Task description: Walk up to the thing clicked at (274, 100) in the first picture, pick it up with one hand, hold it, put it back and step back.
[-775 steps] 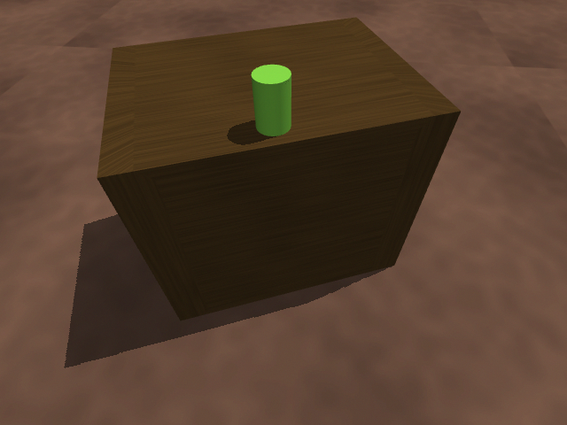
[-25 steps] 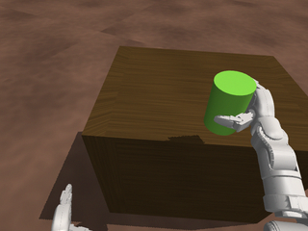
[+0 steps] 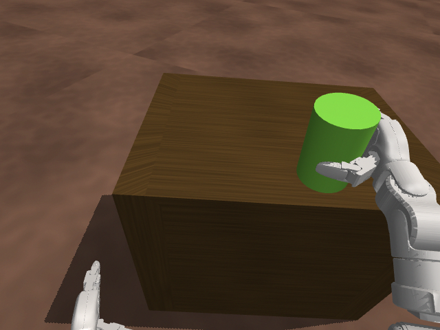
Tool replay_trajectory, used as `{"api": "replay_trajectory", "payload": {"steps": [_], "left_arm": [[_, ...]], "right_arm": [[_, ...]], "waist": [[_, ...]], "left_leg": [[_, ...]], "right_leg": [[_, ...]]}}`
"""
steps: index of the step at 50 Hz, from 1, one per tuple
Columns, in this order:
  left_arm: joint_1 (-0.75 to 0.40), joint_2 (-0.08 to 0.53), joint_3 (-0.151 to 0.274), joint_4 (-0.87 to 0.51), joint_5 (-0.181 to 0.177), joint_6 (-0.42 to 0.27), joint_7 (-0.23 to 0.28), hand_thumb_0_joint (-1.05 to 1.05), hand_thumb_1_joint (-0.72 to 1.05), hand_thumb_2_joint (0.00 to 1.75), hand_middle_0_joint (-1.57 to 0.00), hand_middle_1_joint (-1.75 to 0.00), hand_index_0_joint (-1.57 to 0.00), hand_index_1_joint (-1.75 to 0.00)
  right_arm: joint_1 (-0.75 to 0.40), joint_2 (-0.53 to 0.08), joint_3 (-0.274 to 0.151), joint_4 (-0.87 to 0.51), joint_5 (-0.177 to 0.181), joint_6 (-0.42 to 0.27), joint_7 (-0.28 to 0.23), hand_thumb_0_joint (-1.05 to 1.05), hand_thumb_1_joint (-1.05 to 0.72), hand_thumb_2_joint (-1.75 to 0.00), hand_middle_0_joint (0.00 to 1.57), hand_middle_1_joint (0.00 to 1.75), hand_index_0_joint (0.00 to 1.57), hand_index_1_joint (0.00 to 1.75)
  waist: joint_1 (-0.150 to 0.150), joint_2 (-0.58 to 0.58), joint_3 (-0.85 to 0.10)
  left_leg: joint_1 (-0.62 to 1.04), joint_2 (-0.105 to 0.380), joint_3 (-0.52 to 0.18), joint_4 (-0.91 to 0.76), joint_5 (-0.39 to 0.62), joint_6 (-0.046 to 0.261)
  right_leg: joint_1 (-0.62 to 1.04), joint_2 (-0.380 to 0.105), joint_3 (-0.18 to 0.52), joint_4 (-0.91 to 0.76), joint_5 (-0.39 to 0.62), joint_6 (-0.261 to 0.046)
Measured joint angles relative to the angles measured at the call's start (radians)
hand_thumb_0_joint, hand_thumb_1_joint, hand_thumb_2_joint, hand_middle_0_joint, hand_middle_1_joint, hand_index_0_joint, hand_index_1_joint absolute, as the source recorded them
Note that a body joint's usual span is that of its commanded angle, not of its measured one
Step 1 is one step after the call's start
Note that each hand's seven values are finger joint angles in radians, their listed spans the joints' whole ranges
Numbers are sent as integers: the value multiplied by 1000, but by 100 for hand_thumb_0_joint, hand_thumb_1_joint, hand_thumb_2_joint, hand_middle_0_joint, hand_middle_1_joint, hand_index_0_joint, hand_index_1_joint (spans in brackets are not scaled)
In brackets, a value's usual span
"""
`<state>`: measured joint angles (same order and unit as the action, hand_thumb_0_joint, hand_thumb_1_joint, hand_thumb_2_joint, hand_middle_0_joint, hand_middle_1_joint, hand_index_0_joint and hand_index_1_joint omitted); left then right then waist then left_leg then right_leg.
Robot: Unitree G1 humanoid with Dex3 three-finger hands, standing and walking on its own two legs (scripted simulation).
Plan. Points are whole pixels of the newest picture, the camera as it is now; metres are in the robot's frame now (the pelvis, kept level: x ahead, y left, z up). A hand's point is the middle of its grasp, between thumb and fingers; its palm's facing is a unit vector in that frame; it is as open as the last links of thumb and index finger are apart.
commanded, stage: lift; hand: right
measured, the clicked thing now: (332, 145) +0.34 -0.14 +0.22
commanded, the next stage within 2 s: hold in 0.20 s
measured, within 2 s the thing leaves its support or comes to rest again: neither
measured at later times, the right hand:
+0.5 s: hand (354, 141) +0.33 -0.16 +0.25, palm faces +0.03 +0.99 -0.10, open 12.0 cm
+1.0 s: hand (361, 133) +0.31 -0.16 +0.27, palm faces +0.02 +0.99 -0.11, open 12.0 cm
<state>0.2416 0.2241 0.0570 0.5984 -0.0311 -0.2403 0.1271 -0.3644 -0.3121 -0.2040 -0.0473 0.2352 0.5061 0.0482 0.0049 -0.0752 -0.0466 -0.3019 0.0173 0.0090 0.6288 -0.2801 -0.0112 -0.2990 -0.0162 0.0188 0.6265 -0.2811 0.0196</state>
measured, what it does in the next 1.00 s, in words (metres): stands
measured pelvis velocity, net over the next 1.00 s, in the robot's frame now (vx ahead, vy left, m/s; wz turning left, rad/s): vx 0.01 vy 0.00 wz -0.01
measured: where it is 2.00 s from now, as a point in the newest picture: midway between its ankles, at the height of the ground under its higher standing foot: outside the picture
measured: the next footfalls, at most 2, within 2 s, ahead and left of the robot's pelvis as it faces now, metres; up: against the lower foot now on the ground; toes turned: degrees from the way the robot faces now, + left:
none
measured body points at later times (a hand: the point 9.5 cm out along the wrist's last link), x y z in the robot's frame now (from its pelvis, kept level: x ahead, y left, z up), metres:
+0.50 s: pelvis +0.00 +0.00 +0.00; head -0.04 +0.04 +0.44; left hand +0.18 +0.26 -0.06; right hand +0.32 -0.22 +0.25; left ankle +0.04 +0.12 -0.72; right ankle +0.04 -0.13 -0.72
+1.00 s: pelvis +0.01 +0.00 +0.00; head -0.04 +0.04 +0.44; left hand +0.19 +0.26 -0.06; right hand +0.31 -0.21 +0.28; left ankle +0.04 +0.12 -0.72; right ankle +0.04 -0.13 -0.72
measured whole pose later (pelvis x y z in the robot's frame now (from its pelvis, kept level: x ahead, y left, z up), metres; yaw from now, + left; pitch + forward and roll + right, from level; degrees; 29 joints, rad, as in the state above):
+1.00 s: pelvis +0.01 +0.00 +0.00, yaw -1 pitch -3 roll +0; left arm 0.24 0.25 0.08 0.66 -0.04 -0.32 0.13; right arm -0.37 -0.36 -0.28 -0.27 0.30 0.76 0.11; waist -0.01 -0.10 -0.09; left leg -0.31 0.02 0.02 0.66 -0.31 -0.01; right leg -0.31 -0.01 0.03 0.66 -0.30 0.02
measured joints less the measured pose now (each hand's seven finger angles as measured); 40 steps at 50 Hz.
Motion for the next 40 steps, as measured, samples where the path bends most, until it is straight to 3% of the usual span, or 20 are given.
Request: {"api": "replay_trajectory", "payload": {"steps": [14, 27, 40], "left_arm": [[-3, 18, 7, 32, -6, -37, 3, -1, -53, 5, -4, -5, -4, -5], [-3, 22, 27, 52, -6, -70, 0, -1, -54, 5, -4, -5, -4, -5], [-16, 18, 10, 65, -4, -75, 12, -1, -54, 5, -4, -5, -4, -4]], "right_arm": [[-23, -25, -24, -45, 5, 87, 29, -2, 61, -90, 60, 106, 62, 107], [8, -33, -48, -136, 39, 148, 44, -2, 61, -89, 61, 106, 63, 106], [-15, -43, -60, -171, 44, 208, 57, -2, 61, -89, 62, 105, 63, 106]], "waist": [[-7, -2, -6], [-12, -18, -17], [-17, -18, -28]], "left_leg": [[0, 1, 4, 6, -1, 0], [-6, 1, 4, 18, -11, 0], [-7, 3, 9, 30, -23, 3]], "right_leg": [[-3, 2, 4, 10, -2, -1], [-10, 1, 5, 22, -11, 0], [-9, 3, 10, 26, -17, 3]]}}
